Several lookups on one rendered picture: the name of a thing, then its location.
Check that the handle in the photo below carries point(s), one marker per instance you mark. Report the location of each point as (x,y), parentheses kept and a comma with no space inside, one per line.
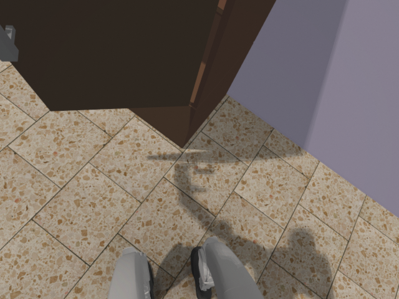
(8,51)

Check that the cupboard door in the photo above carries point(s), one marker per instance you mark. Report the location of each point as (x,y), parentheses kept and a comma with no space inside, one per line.
(110,54)

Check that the robot right foot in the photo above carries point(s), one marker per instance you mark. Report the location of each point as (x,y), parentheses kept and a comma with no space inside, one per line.
(201,294)

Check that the robot left thigh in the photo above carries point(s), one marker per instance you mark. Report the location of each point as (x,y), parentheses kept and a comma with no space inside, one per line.
(130,273)

